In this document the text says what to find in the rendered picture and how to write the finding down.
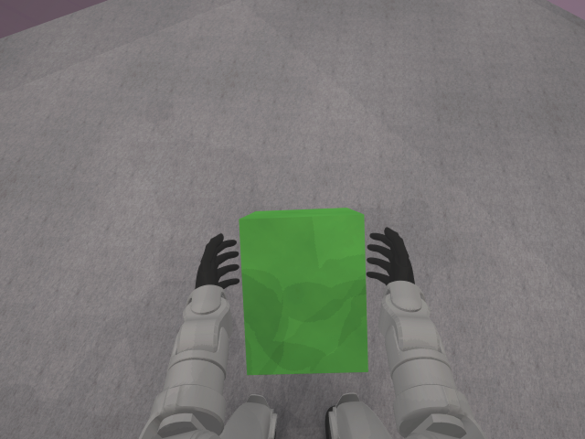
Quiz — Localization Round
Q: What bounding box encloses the right robot hand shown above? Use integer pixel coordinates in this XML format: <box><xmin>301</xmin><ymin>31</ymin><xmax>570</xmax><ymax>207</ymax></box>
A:
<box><xmin>367</xmin><ymin>227</ymin><xmax>415</xmax><ymax>286</ymax></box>

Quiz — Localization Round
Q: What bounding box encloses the robot left forearm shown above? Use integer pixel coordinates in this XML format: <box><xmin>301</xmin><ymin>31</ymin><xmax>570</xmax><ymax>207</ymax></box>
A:
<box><xmin>139</xmin><ymin>284</ymin><xmax>233</xmax><ymax>439</ymax></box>

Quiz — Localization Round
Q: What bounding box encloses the robot right forearm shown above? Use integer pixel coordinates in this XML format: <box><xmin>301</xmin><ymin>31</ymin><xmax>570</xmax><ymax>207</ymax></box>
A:
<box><xmin>378</xmin><ymin>281</ymin><xmax>487</xmax><ymax>439</ymax></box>

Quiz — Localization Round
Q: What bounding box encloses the left robot hand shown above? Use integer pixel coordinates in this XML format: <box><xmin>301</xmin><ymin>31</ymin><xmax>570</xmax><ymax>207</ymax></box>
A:
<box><xmin>195</xmin><ymin>233</ymin><xmax>239</xmax><ymax>289</ymax></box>

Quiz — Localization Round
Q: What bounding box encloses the left robot shin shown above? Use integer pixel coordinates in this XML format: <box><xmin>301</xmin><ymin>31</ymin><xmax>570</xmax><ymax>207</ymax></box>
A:
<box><xmin>247</xmin><ymin>394</ymin><xmax>270</xmax><ymax>408</ymax></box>

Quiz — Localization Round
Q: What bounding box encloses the robot right thigh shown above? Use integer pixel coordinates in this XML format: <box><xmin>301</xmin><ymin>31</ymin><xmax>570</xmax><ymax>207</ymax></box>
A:
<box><xmin>329</xmin><ymin>402</ymin><xmax>392</xmax><ymax>439</ymax></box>

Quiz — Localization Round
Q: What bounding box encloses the carton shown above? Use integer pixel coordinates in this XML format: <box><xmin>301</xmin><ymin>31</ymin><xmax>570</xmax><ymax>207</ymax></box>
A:
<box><xmin>239</xmin><ymin>208</ymin><xmax>368</xmax><ymax>375</ymax></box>

